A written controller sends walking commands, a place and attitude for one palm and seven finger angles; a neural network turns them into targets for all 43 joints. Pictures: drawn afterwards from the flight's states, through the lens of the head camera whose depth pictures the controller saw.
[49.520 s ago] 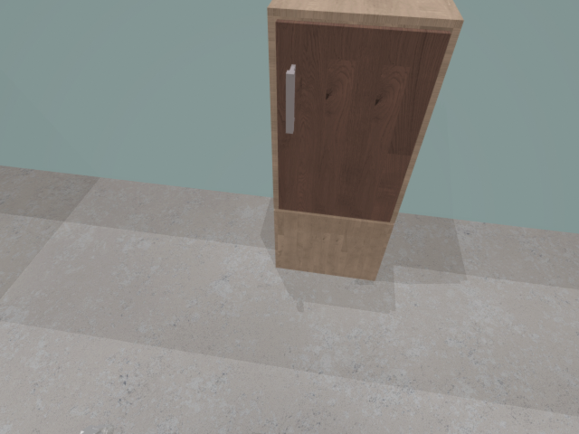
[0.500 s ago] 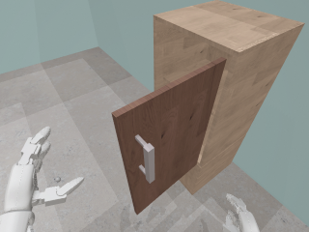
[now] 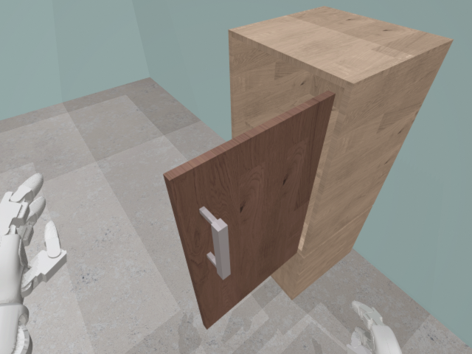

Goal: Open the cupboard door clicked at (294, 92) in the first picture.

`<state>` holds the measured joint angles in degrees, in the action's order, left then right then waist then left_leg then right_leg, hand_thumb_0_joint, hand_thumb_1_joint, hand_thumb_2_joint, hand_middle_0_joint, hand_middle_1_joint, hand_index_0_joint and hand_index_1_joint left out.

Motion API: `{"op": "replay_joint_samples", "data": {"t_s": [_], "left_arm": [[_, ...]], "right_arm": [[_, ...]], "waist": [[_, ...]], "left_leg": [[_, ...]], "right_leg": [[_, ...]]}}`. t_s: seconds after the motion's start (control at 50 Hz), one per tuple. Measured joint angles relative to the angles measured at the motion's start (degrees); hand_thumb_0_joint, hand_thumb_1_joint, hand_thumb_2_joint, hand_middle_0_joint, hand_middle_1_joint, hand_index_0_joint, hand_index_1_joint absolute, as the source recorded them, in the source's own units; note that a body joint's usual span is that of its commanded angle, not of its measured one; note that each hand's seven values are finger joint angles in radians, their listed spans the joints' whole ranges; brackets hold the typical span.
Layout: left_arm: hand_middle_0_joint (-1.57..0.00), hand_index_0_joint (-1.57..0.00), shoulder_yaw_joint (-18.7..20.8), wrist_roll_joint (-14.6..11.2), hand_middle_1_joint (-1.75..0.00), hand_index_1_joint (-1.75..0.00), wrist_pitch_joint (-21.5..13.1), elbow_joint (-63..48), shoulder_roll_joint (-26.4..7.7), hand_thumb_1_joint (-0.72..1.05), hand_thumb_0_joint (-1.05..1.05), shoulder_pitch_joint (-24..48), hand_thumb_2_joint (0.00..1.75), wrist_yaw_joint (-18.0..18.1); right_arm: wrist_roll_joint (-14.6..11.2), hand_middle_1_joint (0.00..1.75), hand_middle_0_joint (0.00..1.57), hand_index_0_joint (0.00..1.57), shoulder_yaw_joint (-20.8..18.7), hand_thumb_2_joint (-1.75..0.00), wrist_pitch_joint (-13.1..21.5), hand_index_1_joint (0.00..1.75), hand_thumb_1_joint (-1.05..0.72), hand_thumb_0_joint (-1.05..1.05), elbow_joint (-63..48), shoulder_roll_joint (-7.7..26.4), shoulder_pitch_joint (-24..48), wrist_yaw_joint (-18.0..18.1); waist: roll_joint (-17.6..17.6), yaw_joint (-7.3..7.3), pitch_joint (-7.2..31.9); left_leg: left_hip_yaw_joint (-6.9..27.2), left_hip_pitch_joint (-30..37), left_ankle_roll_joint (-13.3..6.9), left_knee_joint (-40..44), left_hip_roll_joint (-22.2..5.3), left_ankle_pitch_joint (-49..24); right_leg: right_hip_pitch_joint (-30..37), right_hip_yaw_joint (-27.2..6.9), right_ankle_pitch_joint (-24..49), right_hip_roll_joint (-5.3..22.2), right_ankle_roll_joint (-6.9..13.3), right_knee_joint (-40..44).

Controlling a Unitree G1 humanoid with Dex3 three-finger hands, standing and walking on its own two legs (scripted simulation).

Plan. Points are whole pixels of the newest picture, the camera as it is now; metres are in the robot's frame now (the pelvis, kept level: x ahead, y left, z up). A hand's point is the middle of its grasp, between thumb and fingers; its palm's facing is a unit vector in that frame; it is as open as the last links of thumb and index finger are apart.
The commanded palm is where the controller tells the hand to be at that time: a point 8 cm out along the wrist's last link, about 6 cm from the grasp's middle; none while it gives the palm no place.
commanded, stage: draw the hand back to the body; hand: left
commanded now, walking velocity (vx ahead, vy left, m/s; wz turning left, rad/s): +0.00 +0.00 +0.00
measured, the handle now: (215, 244) +0.30 +0.08 +0.03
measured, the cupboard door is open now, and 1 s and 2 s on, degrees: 94 94 94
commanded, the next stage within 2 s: step back with the hand held close in 0.16 s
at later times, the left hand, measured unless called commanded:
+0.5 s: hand (63, 260) +0.18 +0.25 +0.15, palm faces +0.41 -0.79 -0.46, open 7.4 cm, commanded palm +0.12 +0.29 +0.17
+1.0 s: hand (17, 305) +0.12 +0.27 +0.15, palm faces +0.44 -0.77 -0.45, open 7.4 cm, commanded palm +0.06 +0.31 +0.17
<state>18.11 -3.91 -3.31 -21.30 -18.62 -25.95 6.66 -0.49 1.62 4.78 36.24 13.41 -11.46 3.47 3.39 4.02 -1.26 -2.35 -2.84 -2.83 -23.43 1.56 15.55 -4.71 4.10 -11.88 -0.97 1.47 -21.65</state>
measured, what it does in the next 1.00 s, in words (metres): shifts its weight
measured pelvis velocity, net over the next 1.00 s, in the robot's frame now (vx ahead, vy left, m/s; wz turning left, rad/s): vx -0.09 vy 0.01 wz -0.01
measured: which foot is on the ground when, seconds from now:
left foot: down 0.00-1.00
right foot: down 0.00-1.00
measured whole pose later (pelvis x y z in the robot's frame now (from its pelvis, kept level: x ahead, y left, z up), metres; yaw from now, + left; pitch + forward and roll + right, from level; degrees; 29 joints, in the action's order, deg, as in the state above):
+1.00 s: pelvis -0.09 +0.01 -0.02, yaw -1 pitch -1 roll -1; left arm 24.2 -0.8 -11.4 -29.3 -21.9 -29.4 9.1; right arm -0.8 0.3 3.4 32.2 12.9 -13.1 4.4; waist 0.1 0.3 -2.0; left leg -3.9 -23.3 -4.2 -39.5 2.1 18.5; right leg -24.1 3.3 -9.9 0.5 0.8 -34.7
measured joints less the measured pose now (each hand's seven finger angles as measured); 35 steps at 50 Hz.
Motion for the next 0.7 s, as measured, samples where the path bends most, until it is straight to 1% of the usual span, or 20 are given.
{"op": "replay_joint_samples", "data": {"t_s": [0.08, 0.32, 0.4, 0.46, 0.6, 0.7], "left_arm": [[-0.21, -0.21, -0.35, -0.06, -0.30, -0.30, -0.15, 0.08, -0.13, 0.88, 0.01, -0.37, 0.89, -0.06], [-0.21, -0.21, 0.49, -0.18, -0.30, -0.30, -1.45, 0.93, -0.41, 0.89, 0.01, 0.33, 0.90, -0.06], [-0.21, -0.21, 3.08, 0.56, -0.30, -0.30, -4.07, 0.28, -1.36, 0.89, 0.01, -0.98, 0.90, -0.04], [-0.21, -0.21, 3.31, 0.83, -0.30, -0.30, -5.16, -0.61, -1.80, 0.89, 0.01, -2.48, 0.90, 0.13], [-0.21, -0.21, 3.23, 0.95, -0.30, -0.30, -4.98, -3.08, -3.93, 0.89, 0.01, -5.59, 0.90, 0.38], [-0.21, -0.21, 4.55, 1.29, -0.30, -0.30, -5.31, -5.86, -5.36, 0.89, 0.01, -6.49, 0.90, 1.10]], "right_arm": [[-0.05, 0.30, 0.20, 0.21, -0.09, -0.90, 0.34, 0.30, -0.91, 0.01, 0.38, -0.16, -0.15, 0.30], [-0.34, 0.30, 0.20, 0.21, -0.14, -0.90, 1.03, 0.30, -0.91, 0.01, 0.87, -0.41, 0.00, 0.51], [-0.24, 0.30, 0.20, 0.21, -0.20, -0.90, -0.12, 0.30, -0.91, 0.01, -0.57, -0.25, 0.39, 0.19], [-0.21, 0.30, 0.20, 0.21, -0.76, -0.90, -0.96, 0.30, -0.91, 0.01, -1.37, 0.40, 0.60, 0.30], [-0.90, 0.30, 0.20, 0.21, -2.46, -0.90, -3.47, 0.30, -0.91, 0.01, -2.65, 1.10, 0.53, 1.05], [-0.96, 0.30, 0.20, 0.20, -2.66, -0.90, -3.80, 0.30, -0.91, 0.01, -3.60, 0.80, -0.07, 1.41]], "waist": [[-0.13, -0.04, -0.15], [0.50, -0.22, -0.42], [0.62, -1.63, 0.72], [0.46, -2.44, 0.78], [-0.99, -3.82, 0.18], [-2.56, -4.05, -0.15]], "left_leg": [[0.02, 0.10, 0.29, -0.14, -0.33, -0.10], [0.22, -0.35, 0.94, -0.42, -1.10, -0.69], [0.37, -4.45, 1.02, -2.52, -1.88, -0.31], [-0.10, -6.35, 0.87, -2.62, -1.65, -0.74], [-1.20, -9.54, 0.06, -3.49, -0.55, -1.61], [-1.73, -11.80, -0.60, -5.28, 0.12, -1.85]], "right_leg": [[0.17, 0.03, 0.20, -0.33, 0.33, 0.08], [0.15, 0.29, 1.13, -1.08, 1.06, 0.70], [-2.77, 0.50, 2.20, -1.82, 1.26, 1.25], [-5.04, 0.08, 2.62, -1.55, 1.05, 0.66], [-9.49, -0.87, 2.53, -0.31, 0.24, -2.55], [-12.28, -1.30, 2.39, 0.50, -0.24, -5.38]]}}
